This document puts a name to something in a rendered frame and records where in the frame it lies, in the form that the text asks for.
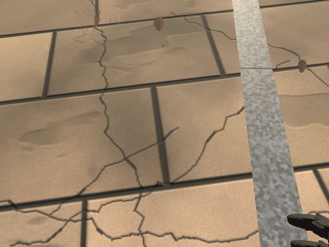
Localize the robot right hand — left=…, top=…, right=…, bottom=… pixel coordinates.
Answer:
left=287, top=214, right=329, bottom=247

